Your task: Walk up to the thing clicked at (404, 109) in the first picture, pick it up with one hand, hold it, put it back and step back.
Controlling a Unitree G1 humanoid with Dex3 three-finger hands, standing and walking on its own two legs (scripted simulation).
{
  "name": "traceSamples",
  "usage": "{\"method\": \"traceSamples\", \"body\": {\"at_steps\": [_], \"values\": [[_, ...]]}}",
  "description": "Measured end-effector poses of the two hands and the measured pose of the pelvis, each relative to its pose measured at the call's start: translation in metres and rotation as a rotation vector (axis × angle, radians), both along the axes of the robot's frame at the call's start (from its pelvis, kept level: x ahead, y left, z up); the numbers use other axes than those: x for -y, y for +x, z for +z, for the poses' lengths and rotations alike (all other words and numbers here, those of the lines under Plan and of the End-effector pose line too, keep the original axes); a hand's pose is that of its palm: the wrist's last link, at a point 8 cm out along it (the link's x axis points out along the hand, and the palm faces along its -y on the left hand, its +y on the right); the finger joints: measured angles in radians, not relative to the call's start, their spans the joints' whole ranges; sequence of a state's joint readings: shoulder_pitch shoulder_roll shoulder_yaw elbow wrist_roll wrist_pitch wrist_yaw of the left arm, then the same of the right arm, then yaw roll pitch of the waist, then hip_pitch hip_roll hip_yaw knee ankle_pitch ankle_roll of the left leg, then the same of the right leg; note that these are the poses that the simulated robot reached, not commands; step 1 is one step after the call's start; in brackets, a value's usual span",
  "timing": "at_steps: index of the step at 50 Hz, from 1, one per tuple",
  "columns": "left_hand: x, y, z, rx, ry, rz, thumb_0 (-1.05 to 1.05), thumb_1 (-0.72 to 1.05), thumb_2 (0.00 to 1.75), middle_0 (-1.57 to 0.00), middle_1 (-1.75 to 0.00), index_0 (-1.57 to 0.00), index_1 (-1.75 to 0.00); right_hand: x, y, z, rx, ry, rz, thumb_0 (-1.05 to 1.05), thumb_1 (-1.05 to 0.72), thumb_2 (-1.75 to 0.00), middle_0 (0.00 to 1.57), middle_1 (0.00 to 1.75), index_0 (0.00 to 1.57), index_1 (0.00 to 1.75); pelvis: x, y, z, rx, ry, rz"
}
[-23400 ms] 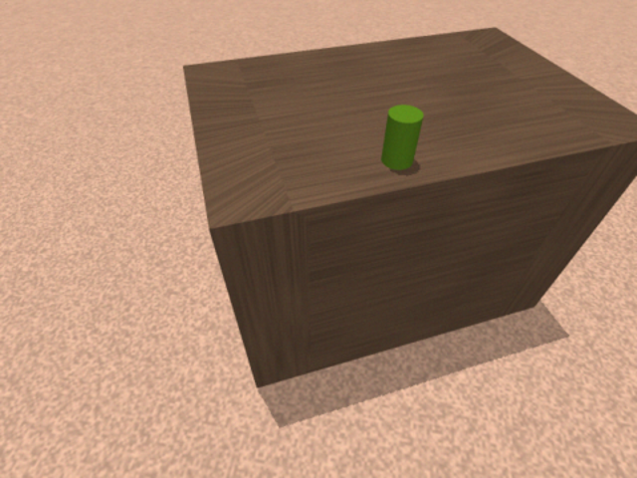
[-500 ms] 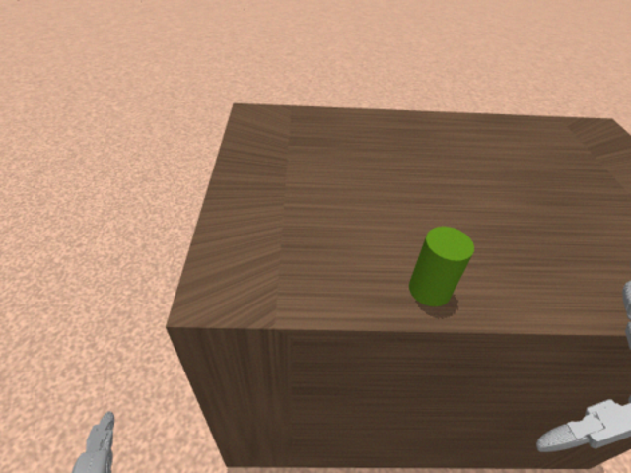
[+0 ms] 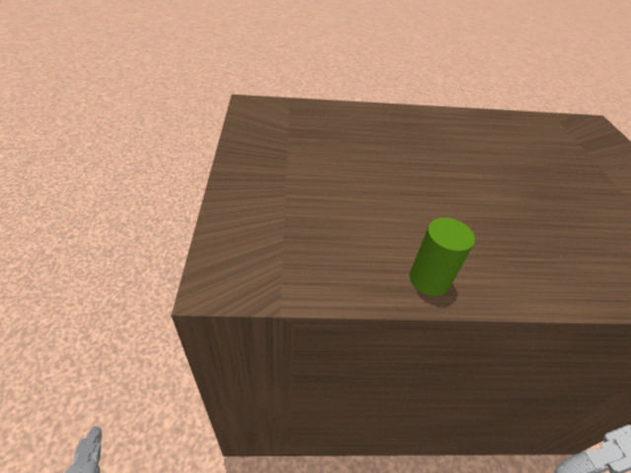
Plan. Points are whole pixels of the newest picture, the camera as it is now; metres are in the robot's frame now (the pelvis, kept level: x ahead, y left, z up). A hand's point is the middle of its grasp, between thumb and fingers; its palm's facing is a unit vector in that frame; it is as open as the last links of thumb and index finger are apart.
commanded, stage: home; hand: right
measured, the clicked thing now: (439, 258) +0.43 -0.20 +0.03
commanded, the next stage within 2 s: none
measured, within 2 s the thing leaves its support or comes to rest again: neither
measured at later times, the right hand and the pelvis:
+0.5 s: hand (475, 461) +0.17 -0.20 -0.05, palm faces +0.10 +0.97 -0.23, open 17.5 cm; pelvis +0.01 -0.01 +0.00, yaw +0 degrees
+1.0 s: hand (444, 435) +0.21 -0.19 -0.10, palm faces +0.08 +0.97 -0.24, open 17.4 cm; pelvis +0.03 -0.02 +0.00, yaw +2 degrees
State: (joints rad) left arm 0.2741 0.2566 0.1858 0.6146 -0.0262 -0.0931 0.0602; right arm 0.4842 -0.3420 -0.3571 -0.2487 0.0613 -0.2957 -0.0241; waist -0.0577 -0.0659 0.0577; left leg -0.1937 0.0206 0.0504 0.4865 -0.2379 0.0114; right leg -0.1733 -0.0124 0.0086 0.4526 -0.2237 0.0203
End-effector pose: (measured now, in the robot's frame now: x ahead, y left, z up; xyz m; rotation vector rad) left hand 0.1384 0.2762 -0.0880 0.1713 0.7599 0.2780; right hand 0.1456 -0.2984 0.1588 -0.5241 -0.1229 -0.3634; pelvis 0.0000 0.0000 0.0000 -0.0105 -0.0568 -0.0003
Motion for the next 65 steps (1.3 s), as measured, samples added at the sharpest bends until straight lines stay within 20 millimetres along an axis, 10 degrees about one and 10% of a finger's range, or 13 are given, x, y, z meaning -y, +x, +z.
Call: {"method": "traceSamples", "body": {"at_steps": [11,31,55,65], "values": [[0.057,0.034,0.015,0.1,-0.082,-0.106,-0.01,-0.29,0.29,-0.1,-0.13,-0.1,-0.13,-0.028,0.014,-0.034,-0.03,0.14,0.116,-0.02,0.53,-0.07,0.06,0.06,0.06,0.07,0.005,0.007,0.002,0.007,0.006,0.001],[0.06,0.03,0.007,-0.018,-0.026,-0.097,0.0,0.79,0.84,-0.19,-0.28,-0.19,-0.28,-0.068,0.014,-0.229,-0.764,0.46,0.068,-0.02,0.57,-0.04,0.05,0.05,0.05,0.05,0.011,0.011,0.001,-0.05,0.01,0.009],[0.049,0.012,-0.016,-0.211,-0.018,-0.105,0.01,0.9,0.9,-0.21,-0.29,-0.2,-0.3,-0.06,0.052,-0.24,-0.847,0.405,0.022,-0.01,0.53,-0.05,0.05,0.05,0.06,0.06,0.015,0.035,0.0,-0.074,0.011,0.027],[-0.002,-0.009,-0.015,-0.273,0.063,-0.079,0.0,0.9,0.9,-0.21,-0.29,-0.21,-0.3,0.003,0.005,-0.252,-1.07,0.29,-0.087,-0.01,0.54,-0.05,0.06,0.05,0.06,0.05,0.015,0.035,-0.001,-0.032,0.011,0.029]]}}
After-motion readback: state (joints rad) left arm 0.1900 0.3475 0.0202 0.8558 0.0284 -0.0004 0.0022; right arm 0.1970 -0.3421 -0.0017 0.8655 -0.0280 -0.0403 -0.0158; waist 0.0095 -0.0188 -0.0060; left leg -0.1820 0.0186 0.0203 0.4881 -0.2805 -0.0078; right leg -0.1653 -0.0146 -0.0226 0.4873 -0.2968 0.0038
